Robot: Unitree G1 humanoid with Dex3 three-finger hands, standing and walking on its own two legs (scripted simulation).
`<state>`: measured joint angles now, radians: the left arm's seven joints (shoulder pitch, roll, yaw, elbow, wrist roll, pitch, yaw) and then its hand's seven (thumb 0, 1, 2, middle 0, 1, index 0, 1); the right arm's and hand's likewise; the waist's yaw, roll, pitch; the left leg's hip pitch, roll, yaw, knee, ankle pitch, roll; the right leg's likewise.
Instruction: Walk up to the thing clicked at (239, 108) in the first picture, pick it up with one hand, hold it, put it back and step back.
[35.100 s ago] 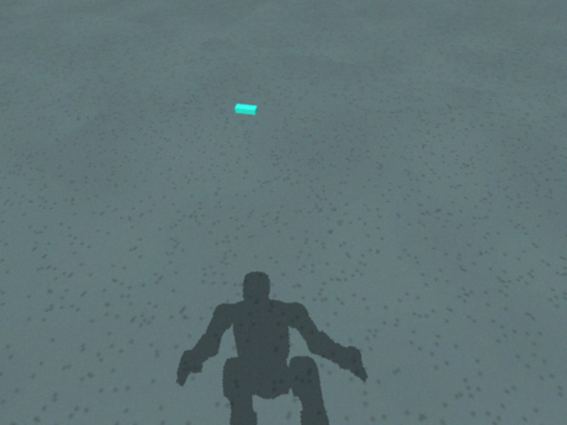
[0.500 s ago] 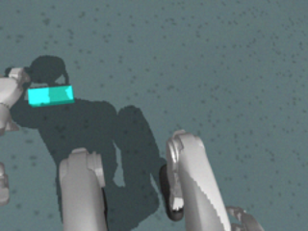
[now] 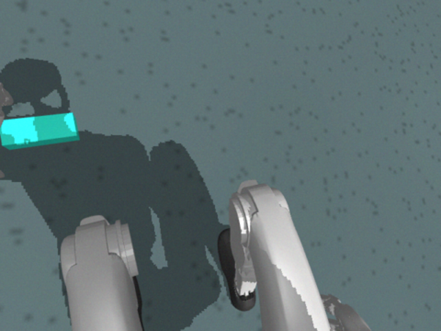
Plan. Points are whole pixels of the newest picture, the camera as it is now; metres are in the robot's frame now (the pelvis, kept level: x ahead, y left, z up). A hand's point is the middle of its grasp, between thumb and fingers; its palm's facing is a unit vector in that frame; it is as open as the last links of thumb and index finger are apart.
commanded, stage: rise first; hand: left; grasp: from above
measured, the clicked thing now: (41, 130) +0.53 +0.28 -0.32
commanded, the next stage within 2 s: approach in 1.76 s
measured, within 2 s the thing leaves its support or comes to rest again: neither
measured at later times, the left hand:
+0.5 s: hand out of the picture +0.48 +0.32 -0.19, palm faces -0.46 -0.08 -0.89, open 14.0 cm
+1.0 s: hand out of the picture +0.48 +0.31 -0.20, palm faces -0.47 -0.08 -0.88, open 14.0 cm
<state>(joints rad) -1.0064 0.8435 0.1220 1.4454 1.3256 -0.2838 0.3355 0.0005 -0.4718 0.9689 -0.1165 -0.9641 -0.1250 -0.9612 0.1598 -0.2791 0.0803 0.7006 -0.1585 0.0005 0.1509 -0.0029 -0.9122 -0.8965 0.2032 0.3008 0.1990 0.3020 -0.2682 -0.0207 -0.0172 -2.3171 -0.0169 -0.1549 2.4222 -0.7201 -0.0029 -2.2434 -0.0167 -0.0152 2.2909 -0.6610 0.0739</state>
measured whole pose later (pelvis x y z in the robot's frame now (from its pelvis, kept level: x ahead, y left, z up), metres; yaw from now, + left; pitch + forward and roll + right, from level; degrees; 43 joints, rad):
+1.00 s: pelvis +0.00 +0.01 -0.02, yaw -2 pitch +33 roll -13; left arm -1.09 0.93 0.11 1.57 1.36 -0.29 0.39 0.00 -0.52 1.01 -0.08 -1.02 -0.09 -1.02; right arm 0.19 -0.29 0.16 0.67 -0.18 -0.02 0.16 0.00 -0.91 -0.89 0.20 0.30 0.20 0.30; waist -0.34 -0.04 0.02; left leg -2.37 -0.02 -0.18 2.48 -0.71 0.01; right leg -2.27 0.00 -0.03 2.32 -0.64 0.07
